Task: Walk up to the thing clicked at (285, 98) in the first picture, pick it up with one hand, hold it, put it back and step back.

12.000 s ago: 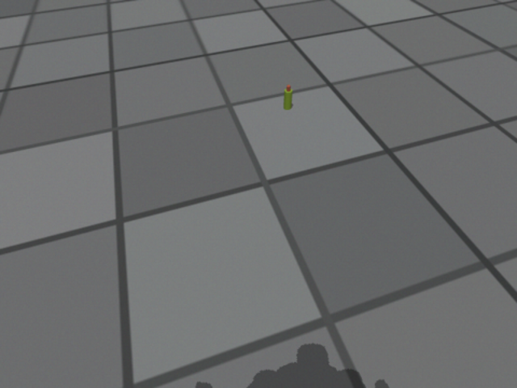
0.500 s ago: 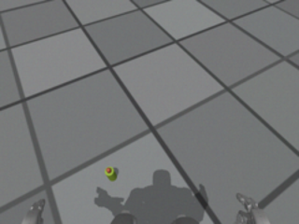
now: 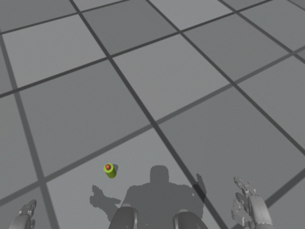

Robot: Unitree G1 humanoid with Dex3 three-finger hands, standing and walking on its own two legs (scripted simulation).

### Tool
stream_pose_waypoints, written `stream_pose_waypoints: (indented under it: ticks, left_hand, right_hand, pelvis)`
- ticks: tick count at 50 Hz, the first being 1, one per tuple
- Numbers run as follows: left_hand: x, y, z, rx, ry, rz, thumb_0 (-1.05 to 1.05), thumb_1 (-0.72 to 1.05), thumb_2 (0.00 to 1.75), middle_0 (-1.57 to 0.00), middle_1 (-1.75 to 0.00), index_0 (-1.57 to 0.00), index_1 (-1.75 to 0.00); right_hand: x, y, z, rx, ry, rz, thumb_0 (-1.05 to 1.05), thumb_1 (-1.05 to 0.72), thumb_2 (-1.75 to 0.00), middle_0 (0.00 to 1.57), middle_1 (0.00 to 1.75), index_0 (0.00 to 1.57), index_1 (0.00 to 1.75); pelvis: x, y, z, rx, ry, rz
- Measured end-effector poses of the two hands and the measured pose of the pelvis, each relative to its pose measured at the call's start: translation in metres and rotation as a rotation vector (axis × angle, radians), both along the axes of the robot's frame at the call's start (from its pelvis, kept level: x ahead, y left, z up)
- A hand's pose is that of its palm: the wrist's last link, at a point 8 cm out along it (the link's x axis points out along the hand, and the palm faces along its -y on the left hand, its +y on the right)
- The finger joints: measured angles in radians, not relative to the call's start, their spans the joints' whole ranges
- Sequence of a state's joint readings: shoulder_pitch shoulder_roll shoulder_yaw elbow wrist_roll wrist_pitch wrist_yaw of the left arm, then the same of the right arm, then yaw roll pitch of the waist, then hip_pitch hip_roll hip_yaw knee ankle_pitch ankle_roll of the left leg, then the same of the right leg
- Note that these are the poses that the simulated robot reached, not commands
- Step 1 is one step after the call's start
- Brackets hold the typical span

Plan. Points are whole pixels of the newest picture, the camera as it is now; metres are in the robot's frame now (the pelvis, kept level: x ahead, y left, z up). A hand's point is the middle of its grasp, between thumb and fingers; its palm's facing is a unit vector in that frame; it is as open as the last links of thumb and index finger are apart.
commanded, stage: go down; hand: left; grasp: from the side
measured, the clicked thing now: (109, 170) +0.42 +0.22 -0.60
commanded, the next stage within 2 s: approach in 1.96 s
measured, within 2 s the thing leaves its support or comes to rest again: neither
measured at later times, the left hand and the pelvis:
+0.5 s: hand (45, 195) +0.24 +0.34 -0.18, palm faces +0.18 -0.95 -0.25, open 17.2 cm; pelvis -0.05 -0.01 -0.12, yaw -2 degrees
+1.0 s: hand (43, 180) +0.30 +0.39 -0.24, palm faces +0.24 -0.96 -0.15, open 17.2 cm; pelvis -0.08 -0.01 -0.22, yaw -6 degrees
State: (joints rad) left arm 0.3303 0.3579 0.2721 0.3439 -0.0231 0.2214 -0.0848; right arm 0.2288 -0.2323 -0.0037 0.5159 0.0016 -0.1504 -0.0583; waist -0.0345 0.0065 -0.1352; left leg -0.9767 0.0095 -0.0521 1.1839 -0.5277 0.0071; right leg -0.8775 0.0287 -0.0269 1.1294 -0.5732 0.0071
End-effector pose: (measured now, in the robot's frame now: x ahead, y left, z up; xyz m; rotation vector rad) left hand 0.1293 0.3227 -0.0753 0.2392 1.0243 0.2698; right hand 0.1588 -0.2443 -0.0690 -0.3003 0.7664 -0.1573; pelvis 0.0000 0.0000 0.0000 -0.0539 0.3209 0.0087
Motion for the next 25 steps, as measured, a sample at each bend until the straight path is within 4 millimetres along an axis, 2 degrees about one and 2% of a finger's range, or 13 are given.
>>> stream_pose_waypoints:
  ticks: [9, 13, 17, 25]
  left_hand:
    - [-0.006, 0.005, -0.01, 0.003, -0.047, 0.009, 0.0, -0.49, 0.04, -0.08, -0.04, -0.07, -0.05]
    - [-0.002, 0.019, -0.024, 0.014, -0.098, 0.035, -0.01, -0.47, 0.04, -0.08, -0.03, -0.07, -0.04]
    - [0.019, 0.037, -0.047, 0.007, -0.22, 0.041, -0.01, -0.48, 0.03, -0.08, -0.02, -0.07, -0.03]
    - [0.084, 0.063, -0.083, -0.006, -0.462, -0.059, -0.01, -0.48, 0.05, -0.06, -0.06, -0.06, -0.06]
  right_hand:
    - [-0.014, -0.003, -0.021, 0.005, 0.03, 0.005, 0.02, -0.9, -0.89, 0.2, 0.3, 0.2, 0.3]
    - [-0.016, -0.008, -0.035, -0.01, 0.027, 0.03, 0.02, -0.91, -0.9, 0.2, 0.3, 0.2, 0.3]
    - [-0.016, -0.016, -0.062, -0.039, 0.026, 0.061, 0.02, -0.93, -0.9, 0.2, 0.3, 0.2, 0.3]
    - [-0.027, -0.033, -0.13, -0.091, 0.106, 0.076, 0.01, -0.92, -0.9, 0.2, 0.3, 0.2, 0.3]
  pelvis:
    - [-0.011, -0.003, -0.017, 0.0, 0.027, -0.005]
    - [-0.019, -0.005, -0.031, 0.0, 0.057, -0.004]
    - [-0.029, -0.009, -0.059, 0.002, 0.105, -0.007]
    - [-0.045, -0.012, -0.118, -0.009, 0.19, -0.028]
